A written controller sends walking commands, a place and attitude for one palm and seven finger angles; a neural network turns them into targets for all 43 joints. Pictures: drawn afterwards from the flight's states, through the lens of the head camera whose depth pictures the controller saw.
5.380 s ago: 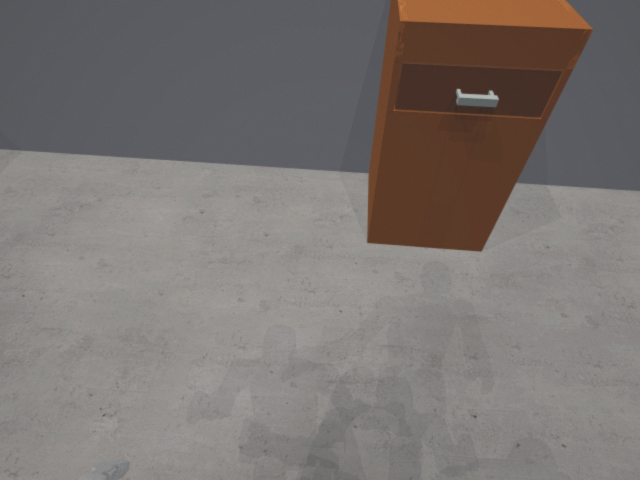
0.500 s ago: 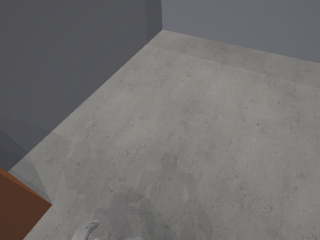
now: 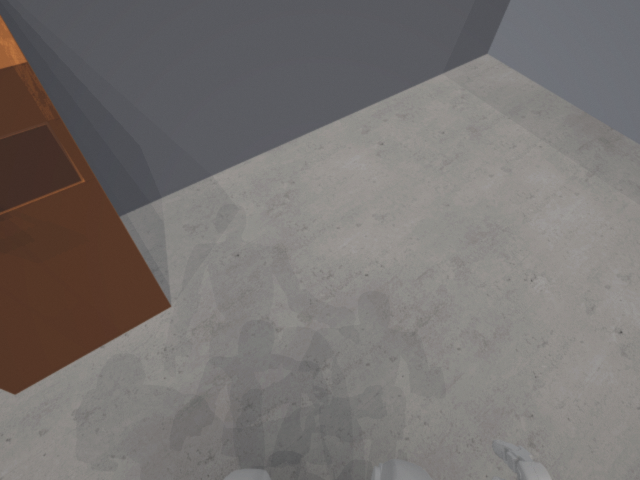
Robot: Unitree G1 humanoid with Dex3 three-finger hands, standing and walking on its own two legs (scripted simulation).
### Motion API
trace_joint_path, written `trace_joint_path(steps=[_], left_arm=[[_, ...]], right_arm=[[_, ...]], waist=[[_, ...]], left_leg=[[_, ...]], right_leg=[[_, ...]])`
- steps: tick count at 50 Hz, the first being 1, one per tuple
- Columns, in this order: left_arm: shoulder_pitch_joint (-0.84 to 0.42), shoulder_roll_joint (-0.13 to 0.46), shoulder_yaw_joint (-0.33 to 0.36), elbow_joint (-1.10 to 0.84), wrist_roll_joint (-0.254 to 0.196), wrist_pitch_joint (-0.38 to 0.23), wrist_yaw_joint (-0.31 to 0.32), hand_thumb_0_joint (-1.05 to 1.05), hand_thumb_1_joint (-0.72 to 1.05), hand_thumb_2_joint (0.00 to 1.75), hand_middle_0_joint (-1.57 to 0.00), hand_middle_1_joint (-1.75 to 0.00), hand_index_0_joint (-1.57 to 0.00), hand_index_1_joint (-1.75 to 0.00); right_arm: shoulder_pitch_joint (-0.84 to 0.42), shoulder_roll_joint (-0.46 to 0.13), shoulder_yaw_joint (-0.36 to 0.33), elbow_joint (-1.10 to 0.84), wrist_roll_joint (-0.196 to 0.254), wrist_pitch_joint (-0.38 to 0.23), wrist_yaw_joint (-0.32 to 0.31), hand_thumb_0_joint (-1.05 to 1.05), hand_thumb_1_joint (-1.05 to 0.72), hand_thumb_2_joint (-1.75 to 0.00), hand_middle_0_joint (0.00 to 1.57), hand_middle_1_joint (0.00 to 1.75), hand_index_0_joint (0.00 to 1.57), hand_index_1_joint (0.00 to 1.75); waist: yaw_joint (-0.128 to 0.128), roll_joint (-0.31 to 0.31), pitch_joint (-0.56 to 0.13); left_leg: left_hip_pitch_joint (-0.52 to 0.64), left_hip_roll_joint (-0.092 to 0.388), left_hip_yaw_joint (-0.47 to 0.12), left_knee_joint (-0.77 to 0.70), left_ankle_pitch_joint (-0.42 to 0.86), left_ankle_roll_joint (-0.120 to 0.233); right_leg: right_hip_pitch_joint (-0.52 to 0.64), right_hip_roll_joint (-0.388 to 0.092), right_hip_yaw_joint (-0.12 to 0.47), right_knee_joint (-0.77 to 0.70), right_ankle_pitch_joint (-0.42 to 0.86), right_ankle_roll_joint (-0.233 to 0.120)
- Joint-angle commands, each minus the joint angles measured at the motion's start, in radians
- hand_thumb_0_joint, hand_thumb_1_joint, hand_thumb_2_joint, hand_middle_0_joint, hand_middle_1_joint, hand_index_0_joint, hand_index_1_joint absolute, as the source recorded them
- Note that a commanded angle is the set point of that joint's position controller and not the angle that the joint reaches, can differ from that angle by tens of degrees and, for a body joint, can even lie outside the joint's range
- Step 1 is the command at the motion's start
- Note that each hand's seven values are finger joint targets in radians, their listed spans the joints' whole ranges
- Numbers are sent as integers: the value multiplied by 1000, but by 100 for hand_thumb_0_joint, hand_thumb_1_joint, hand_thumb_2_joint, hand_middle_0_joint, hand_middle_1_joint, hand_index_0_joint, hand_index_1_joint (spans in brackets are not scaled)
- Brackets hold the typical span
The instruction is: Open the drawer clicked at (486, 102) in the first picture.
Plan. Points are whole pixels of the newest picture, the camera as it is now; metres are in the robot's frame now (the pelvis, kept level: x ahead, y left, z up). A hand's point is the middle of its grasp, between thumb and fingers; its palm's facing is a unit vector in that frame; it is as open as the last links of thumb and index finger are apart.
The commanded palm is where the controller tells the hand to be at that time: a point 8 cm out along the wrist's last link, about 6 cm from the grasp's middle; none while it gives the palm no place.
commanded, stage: turn to face it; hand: left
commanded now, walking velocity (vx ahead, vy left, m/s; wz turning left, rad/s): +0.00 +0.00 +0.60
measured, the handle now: out of the picture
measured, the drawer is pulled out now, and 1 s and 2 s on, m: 0.00 0.00 0.00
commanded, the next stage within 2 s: take the last steps up to it in 1.16 s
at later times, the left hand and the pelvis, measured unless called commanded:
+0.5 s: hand out of the picture +0.04 +0.16 -0.13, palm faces +0.30 -0.91 -0.27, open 7.3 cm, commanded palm none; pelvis +0.00 -0.05 +0.01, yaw +19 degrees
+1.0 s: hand out of the picture -0.08 +0.21 -0.16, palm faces +0.56 -0.79 -0.25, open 7.3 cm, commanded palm none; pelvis -0.03 -0.01 +0.01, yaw +32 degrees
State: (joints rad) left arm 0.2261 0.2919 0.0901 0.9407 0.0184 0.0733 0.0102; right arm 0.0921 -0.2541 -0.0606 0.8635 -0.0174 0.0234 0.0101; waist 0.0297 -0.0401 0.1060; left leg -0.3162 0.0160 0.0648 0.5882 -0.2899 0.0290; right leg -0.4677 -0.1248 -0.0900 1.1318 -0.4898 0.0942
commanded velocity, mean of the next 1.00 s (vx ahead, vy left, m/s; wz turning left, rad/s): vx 0.00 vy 0.00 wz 0.49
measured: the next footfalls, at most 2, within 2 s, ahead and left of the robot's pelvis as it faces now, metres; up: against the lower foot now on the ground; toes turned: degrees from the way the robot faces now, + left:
right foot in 0.28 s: +0.07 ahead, -0.14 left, +0.00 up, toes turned +7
left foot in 0.70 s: -0.02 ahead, +0.10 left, +0.00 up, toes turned +32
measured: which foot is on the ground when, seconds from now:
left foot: down 0.00-0.28, up 0.30-0.68, down 0.70-1.00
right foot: up 0.00-0.26, down 0.28-0.70, up 0.72-1.00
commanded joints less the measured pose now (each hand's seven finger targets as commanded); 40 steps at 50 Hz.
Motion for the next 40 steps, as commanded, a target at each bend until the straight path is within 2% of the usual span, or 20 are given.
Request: trace_joint_path(steps=[1,8,10,12,13,14,15,16,17,18,20,25,29,31,33,34,35,36,38,40], left_arm=[[-19,56,3,-106,-2,-42,-4,0,90,90,-20,-30,-20,-30],[-66,29,-7,-154,-10,-51,6,0,90,90,-20,-30,-20,-30],[-21,29,-7,-150,-14,-56,10,0,90,90,-20,-30,-20,-30],[55,50,-1,-138,-13,-70,14,0,90,90,-20,-30,-20,-30],[83,120,11,-136,0,-82,21,0,90,90,-20,-30,-20,-30],[78,202,24,-146,13,-85,25,0,90,90,-20,-30,-20,-30],[58,185,21,-157,3,-83,28,0,90,90,-20,-30,-20,-30],[-9,152,18,-170,2,-76,33,0,90,90,-20,-30,-20,-30],[-62,116,5,-178,1,-76,29,0,90,90,-20,-30,-20,-30],[-96,86,-7,-185,2,-80,27,0,90,90,-20,-30,-20,-30],[-72,72,-12,-177,3,-85,27,0,90,90,-20,-30,-20,-30],[18,112,-1,-130,9,-79,27,0,90,90,-20,-30,-20,-30],[48,142,9,-105,13,-72,23,0,90,90,-20,-30,-20,-30],[39,151,16,-93,13,-68,22,0,90,90,-20,-30,-20,-30],[30,145,20,-90,1,-61,17,0,90,90,-20,-30,-20,-30],[41,107,17,-105,-7,-56,11,0,90,90,-20,-30,-20,-30],[1,31,-8,-153,-11,-55,3,0,90,90,-20,-30,-20,-30],[-79,50,-18,-165,2,-38,17,0,90,90,-20,-30,-20,-30],[-97,41,-9,-133,-6,-43,13,0,90,90,-20,-30,-20,-30],[-44,42,-5,-93,-4,-42,4,0,90,90,-20,-30,-20,-30]], right_arm=[[48,-192,-44,-46,-1,-16,-13,0,-90,-90,20,30,20,30],[76,-196,-62,-38,-8,-3,-7,0,-90,-90,20,30,20,30],[48,-197,-67,-45,-8,2,-6,0,-90,-90,20,30,20,30],[26,-175,-66,-56,1,4,-3,0,-90,-90,20,30,20,30],[45,-118,-60,-62,10,3,3,0,-90,-90,20,30,20,30],[52,-59,-48,-92,7,2,6,0,-90,-90,20,30,20,30],[49,-111,-61,-81,-5,14,3,0,-90,-90,20,30,20,30],[46,-107,-66,-66,-3,25,7,0,-90,-90,20,30,20,30],[55,-101,-63,-40,-6,32,15,0,-90,-90,20,30,20,30],[80,-91,-59,-21,-9,34,22,0,-90,-90,20,30,20,30],[91,-77,-52,-10,-6,37,27,0,-90,-90,20,30,20,30],[12,-58,-37,-21,-2,38,28,0,-90,-90,20,30,20,30],[-5,-46,-22,-31,5,25,26,0,-90,-90,20,30,20,30],[30,-50,-20,-27,8,16,22,0,-90,-90,20,30,20,30],[104,-83,-27,-11,3,4,19,0,-90,-90,20,30,20,30],[166,-166,-47,-2,-3,-8,16,0,-90,-90,20,30,20,30],[226,-273,-70,4,-4,-11,9,0,-90,-90,20,30,20,30],[284,-275,-67,38,1,-6,-2,0,-90,-90,20,30,20,30],[188,-217,-51,18,-4,-10,-21,0,-90,-90,20,30,20,30],[97,-165,-29,-5,-5,-16,-22,0,-90,-90,20,30,20,30]], waist=[[-46,177,-175],[-63,187,-185],[-41,213,-189],[4,157,-207],[17,-33,-213],[19,-302,-187],[18,-255,-181],[-14,-196,-138],[-36,-133,-86],[-58,-112,-68],[-49,-147,-83],[-1,-135,-93],[20,-182,-126],[4,-177,-157],[-41,-109,-187],[-76,86,-237],[-108,373,-223],[-139,291,-228],[-102,247,-168],[-50,192,-137]], left_leg=[[186,217,-223,-218,508,122],[173,204,-342,-185,492,141],[118,186,-368,-158,482,127],[13,134,-355,-70,396,74],[-153,39,-268,87,153,2],[-316,-104,-95,320,-286,-75],[-280,-45,-160,495,-304,-62],[-271,-28,-153,602,-252,-63],[-274,-3,-136,667,-169,-72],[-274,6,-115,685,-106,-84],[-271,13,-84,657,-77,-100],[-229,24,-17,436,-138,-113],[-139,15,38,235,-164,-95],[-70,16,51,119,-144,-82],[108,12,60,-117,55,-63],[299,143,-113,-202,271,-4],[389,399,-433,-225,699,142],[319,423,-424,-221,658,191],[254,339,-355,-218,580,183],[194,246,-248,-227,558,134]], right_leg=[[-54,10,60,-46,78,12],[47,70,61,-318,46,3],[142,93,50,-436,91,-6],[323,83,48,-682,266,-15],[469,-84,204,-819,289,-59],[485,-349,447,-858,448,-181],[359,-374,418,-862,412,-230],[292,-331,375,-862,354,-230],[249,-264,272,-849,331,-211],[245,-215,175,-828,374,-191],[287,-195,98,-812,454,-186],[371,-233,35,-787,560,-208],[401,-253,-1,-727,680,-212],[409,-269,-18,-672,694,-199],[327,-231,-84,-537,637,-128],[145,-160,-119,-348,440,-65],[-125,-27,-106,-140,-166,7],[-103,-22,13,-29,-202,-10],[-140,-21,68,46,-69,-10],[-76,-9,64,25,44,-8]])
